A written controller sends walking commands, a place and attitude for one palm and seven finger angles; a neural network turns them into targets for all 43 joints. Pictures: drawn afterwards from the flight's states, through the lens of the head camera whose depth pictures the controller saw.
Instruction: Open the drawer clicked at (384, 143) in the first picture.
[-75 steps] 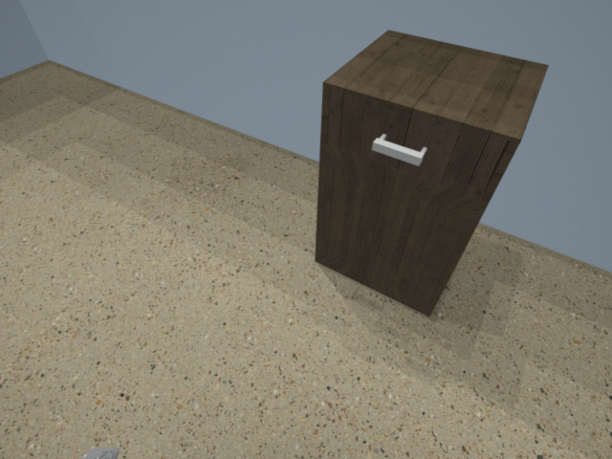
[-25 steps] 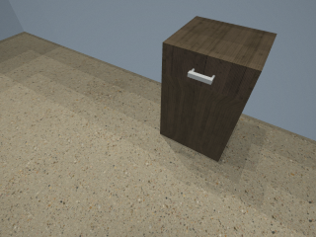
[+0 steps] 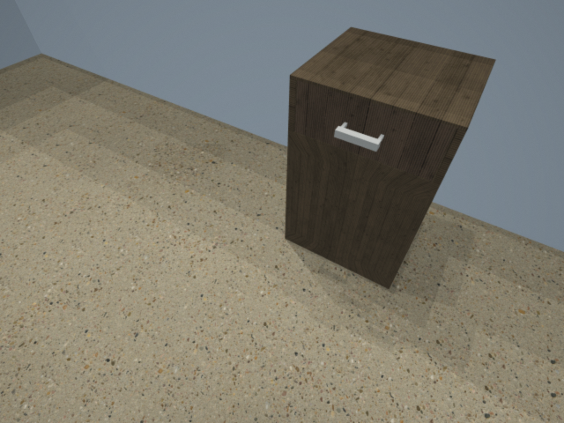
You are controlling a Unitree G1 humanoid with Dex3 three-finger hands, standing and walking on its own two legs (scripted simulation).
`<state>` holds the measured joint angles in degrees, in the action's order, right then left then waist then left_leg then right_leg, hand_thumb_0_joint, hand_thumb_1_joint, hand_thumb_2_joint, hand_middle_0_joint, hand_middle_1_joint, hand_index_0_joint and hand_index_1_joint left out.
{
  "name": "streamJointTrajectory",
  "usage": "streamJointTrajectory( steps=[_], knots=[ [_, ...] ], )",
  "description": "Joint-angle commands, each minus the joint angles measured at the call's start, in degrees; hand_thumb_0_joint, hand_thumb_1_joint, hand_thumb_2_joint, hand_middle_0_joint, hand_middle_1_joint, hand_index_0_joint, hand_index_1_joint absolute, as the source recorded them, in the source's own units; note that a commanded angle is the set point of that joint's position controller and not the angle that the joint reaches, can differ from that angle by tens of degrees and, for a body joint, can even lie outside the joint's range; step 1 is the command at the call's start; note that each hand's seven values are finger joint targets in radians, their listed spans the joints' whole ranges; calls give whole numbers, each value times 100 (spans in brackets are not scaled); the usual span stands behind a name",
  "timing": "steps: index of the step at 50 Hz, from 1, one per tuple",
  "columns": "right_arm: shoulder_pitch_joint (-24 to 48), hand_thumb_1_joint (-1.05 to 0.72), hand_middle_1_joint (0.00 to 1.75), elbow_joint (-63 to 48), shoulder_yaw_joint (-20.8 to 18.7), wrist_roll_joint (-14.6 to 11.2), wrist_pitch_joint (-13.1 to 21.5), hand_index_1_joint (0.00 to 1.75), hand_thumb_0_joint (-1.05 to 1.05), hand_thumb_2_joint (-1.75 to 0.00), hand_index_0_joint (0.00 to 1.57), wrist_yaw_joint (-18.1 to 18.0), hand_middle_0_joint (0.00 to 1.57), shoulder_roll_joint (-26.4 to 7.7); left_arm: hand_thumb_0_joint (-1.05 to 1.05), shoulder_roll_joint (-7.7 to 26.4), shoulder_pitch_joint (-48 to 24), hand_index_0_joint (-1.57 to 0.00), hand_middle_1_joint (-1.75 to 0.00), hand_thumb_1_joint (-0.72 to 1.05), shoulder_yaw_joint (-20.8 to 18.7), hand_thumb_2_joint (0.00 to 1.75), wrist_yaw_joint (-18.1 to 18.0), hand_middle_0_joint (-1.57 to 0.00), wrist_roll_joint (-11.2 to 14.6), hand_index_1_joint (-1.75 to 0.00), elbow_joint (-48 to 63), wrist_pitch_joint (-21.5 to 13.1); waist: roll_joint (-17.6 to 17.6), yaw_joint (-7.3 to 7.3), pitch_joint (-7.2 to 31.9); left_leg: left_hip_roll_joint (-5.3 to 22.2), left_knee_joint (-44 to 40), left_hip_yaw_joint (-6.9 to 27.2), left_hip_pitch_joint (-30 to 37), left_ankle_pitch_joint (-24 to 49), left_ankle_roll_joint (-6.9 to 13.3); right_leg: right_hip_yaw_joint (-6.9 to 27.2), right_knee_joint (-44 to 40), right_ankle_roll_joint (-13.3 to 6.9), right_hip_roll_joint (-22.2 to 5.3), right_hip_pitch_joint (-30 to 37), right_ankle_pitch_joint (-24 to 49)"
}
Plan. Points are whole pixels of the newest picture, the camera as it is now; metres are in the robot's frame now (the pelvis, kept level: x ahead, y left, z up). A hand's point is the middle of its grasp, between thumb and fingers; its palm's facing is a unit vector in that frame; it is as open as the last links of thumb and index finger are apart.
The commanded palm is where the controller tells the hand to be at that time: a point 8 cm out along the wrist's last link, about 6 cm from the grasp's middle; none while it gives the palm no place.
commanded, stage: turn to face it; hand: left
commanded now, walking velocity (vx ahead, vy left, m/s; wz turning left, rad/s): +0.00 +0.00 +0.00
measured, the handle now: (359, 134) +0.87 -0.17 -0.09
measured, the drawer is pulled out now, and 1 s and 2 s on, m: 0.00 0.00 0.00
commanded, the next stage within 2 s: take the last steps up to it in 0.90 s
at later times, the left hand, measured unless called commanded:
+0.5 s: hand out of the picture +0.06 +0.17 -0.18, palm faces -0.16 -0.95 -0.27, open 7.4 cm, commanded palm none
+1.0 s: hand out of the picture +0.11 +0.20 -0.18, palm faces -0.31 -0.92 -0.22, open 7.4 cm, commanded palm none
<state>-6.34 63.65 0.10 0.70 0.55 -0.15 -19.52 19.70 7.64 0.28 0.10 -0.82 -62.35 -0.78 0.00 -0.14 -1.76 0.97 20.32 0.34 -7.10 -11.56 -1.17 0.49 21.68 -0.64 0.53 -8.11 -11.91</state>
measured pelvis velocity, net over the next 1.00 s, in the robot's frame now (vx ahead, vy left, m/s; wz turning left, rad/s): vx -0.03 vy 0.02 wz -0.39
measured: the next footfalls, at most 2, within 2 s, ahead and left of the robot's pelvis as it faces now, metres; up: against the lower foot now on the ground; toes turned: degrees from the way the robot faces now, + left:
left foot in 0.90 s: +0.03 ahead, +0.12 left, +0.00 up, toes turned -20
right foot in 1.28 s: -0.04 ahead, -0.12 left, +0.00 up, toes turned -32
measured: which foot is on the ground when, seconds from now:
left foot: down 0.00-0.44, up 0.46-0.88, down 0.90-1.00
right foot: down 0.00-0.90, up 0.92-1.00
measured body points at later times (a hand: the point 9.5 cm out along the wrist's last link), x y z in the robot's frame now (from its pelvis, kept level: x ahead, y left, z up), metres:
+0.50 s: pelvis -0.02 -0.02 -0.03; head +0.01 -0.05 +0.42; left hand +0.07 +0.22 -0.16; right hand +0.00 -0.28 -0.19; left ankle -0.01 +0.13 -0.71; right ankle -0.01 -0.10 -0.75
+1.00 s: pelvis -0.03 +0.02 -0.01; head -0.01 +0.04 +0.44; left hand +0.12 +0.25 -0.16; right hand -0.05 -0.23 -0.14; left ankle +0.00 +0.13 -0.75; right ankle -0.05 -0.09 -0.70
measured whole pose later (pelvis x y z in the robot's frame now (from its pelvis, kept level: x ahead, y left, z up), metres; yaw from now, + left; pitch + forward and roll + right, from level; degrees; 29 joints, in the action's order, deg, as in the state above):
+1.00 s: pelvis -0.03 +0.02 -0.01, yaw -23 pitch +1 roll -1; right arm -12.5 54.6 -1.5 1.4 -0.5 -2.1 -10.0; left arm 14.4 13.4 -4.9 0.0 -1.8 -54.5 3.3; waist -3.0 -0.5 -0.1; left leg 1.0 28.7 -2.3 -12.5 -17.0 0.8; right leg 4.6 50.2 0.9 5.1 -26.4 -22.4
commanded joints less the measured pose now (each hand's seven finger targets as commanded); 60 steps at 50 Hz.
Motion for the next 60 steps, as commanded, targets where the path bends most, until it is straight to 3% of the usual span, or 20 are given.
streamJointTrajectory(
  steps=[1, 7, 11, 14, 17, 20, 21, 22, 23, 26, 31, 39, 43, 44, 45, 46, 48, 51, 56, 60],
  knots=[
    [259, -90, 30, -357, -221, -25, 138, 30, 0, -90, 20, -61, 20, -1161, 0, 1188, -228, -20, -30, 90, -244, 90, -87, -20, 16, -30, 385, -109, -20, 14, 350, 579, -265, 459, 99, 835, 232, 604, -357, -128, -737, 22, 979],
    [-191, -90, 30, -426, -178, -6, 5, 30, 0, -90, 20, -120, 20, -465, 0, 569, 136, -20, -30, 90, -204, 90, -108, -20, 11, -30, 488, 123, -65, 57, 327, 646, 249, 21, 124, 917, 101, 827, 117, -101, -663, -363, 1645],
    [-308, -90, 30, -770, -332, 4, -96, 30, 0, -90, 20, -165, 20, -548, 0, 567, 244, -20, -30, 90, -316, 90, -70, -20, -23, -30, 825, 258, 53, 82, 206, 817, 465, -20, -57, 422, 176, 956, 630, -119, -456, -949, 1362],
    [-236, -90, 30, -1000, -439, 15, -101, 30, 0, -90, 20, -179, 20, -658, 0, 401, 326, -20, -30, 90, -358, 90, -10, -20, -23, -30, 1056, 300, 559, 40, 198, 1290, 222, 282, -193, 214, 441, 630, 1509, -17, -107, -1332, 813],
    [-92, -90, 30, -1185, -510, 38, -49, 30, 0, -90, 20, -170, 20, -656, 0, 142, 469, -20, -30, 90, -424, 90, 29, -20, -20, -30, 1213, 348, 1231, -47, 193, 2096, -12, 521, -430, 1312, 1057, 31, 3055, 142, -66, -1477, -1625],
    [195, -90, 30, -1319, -550, 57, -93, 30, 0, -90, 20, -165, 20, -569, 0, 79, 1237, -20, -30, 90, -505, 90, 67, -20, -51, -30, 1098, 266, 411, -449, 356, 1593, 1505, -371, -958, 1232, 519, -114, 1411, 80, -224, -365, -425],
    [33, -90, 30, -1393, -518, 7, -156, 30, 0, -90, 20, -138, 20, -228, 0, 521, 1407, -20, -30, 90, -605, 90, 16, -20, -119, -30, 1083, 166, -1163, -467, 195, 730, 3102, -925, -1828, -466, -26, 1412, 70, -170, -1087, -68, 959],
    [69, -90, 30, -1593, -438, -20, -166, 30, 0, -90, 20, -120, 20, 86, 0, 899, 1459, -20, -30, 90, -632, 90, -64, -20, -78, -30, 1139, 123, -1945, -395, 137, 91, 4187, -514, -2631, -2254, -213, 3181, -488, -827, -2159, -228, 2298],
    [103, -90, 30, -1545, -473, -28, -213, 30, 0, -90, 20, -150, 20, -31, 0, 774, 1391, -20, -30, 90, -651, 90, -123, -20, -47, -30, 1203, 163, -1247, -396, 262, 222, 4553, 149, -2431, -2038, -123, 3092, -644, -1113, -2033, -483, 1100],
    [-86, -90, 30, -1317, -487, 26, -190, 30, 0, -90, 20, -109, 20, 29, 0, 398, 597, -20, -30, 90, -593, 90, -144, -20, -50, -30, 1398, 158, -559, -49, 163, 369, 4663, 183, -2369, -1104, -161, 2402, -505, -1015, -1470, -744, 272],
    [-236, -90, 30, -1198, -456, 24, -194, 30, 0, -90, 20, -129, 20, 251, 0, 260, 925, -20, -30, 90, -612, 90, -120, -20, -49, -30, 1258, 132, -591, -141, 497, 193, 3918, -9, -2220, -938, -228, 1997, -318, -916, -1125, -211, 956],
    [-221, -90, 30, -1249, -405, -34, -114, 30, 0, -90, 20, -186, 20, 326, 0, 279, 1016, -20, -30, 90, -666, 90, -138, -20, -101, -30, 1197, 182, -755, -232, 560, 45, 2350, 14, -1634, -1314, -95, 2499, -335, -1074, -1115, -153, 1175],
    [-1097, -90, 30, -994, -372, -72, -12, 30, 0, -90, 20, -243, 20, 327, 0, 220, 582, -20, -30, 90, -638, 90, -135, -20, -41, -30, 1268, 226, -568, 184, 647, 18, 403, -76, -3, -314, 52, 2190, 32, -600, -717, -1018, 761],
    [-1163, -90, 30, -1000, -400, -48, 26, 30, 0, -90, 20, -258, 20, 105, 0, 21, 570, -20, -30, 90, -588, 90, -110, -20, -13, -30, 1329, 245, 23, 213, 499, 548, -79, 477, 488, -568, 268, 1847, 393, -350, -294, -1831, -95],
    [-1086, -90, 30, -1128, -479, 16, 28, 30, 0, -90, 20, -239, 20, -340, 0, -258, 586, -20, -30, 90, -538, 90, -48, -20, -6, -30, 1415, 255, 1311, 195, 261, 1697, -634, 1815, 514, -606, 687, 963, 1480, -42, 400, -2599, -1120],
    [-859, -90, 30, -1290, -480, 50, -16, 30, 0, -90, 20, -224, 20, -485, 0, -196, 516, -20, -30, 90, -570, 90, -43, -20, -44, -30, 1468, 260, 1478, 140, 33, 2415, -935, 2282, -379, -734, 1161, 359, 2742, 179, 410, -2494, -1761],
    [-480, -90, 30, -1302, -363, 89, 18, 30, 0, -90, 20, -265, 20, -105, 0, -79, 521, -20, -30, 90, -662, 90, -7, -20, -115, -30, 1255, 299, 834, -93, -274, 1765, -735, 1491, -941, 261, 1058, 474, 3964, 260, 201, -2262, -1309],
    [-601, -90, 30, -1209, -310, 89, 90, 30, 0, -90, 20, -271, 20, 54, 0, -357, 787, -20, -30, 90, -564, 90, 34, -20, -64, -30, 1080, 293, 909, -127, 104, 1304, -318, 515, -222, 1557, 943, 190, 4013, 330, 48, -2281, -1043],
    [-1649, -90, 30, -709, -392, 134, 132, 30, 0, -90, 20, -203, 20, -43, 0, -554, -6, -20, -30, 90, -389, 90, 130, -20, -97, -30, 1229, 183, 869, 377, -145, 1576, -610, 795, 300, 206, 1139, -323, 2544, 229, -187, -2175, -1429],
    [-1650, -90, 30, -483, -385, 117, 113, 30, 0, -90, 20, -147, 20, -28, 0, -665, 316, -20, -30, 90, -351, 90, 134, -20, -66, -30, 989, 66, 793, 162, -163, 1438, -364, 625, -346, -279, 935, -593, 1040, 101, -94, -826, -1080]
  ],
)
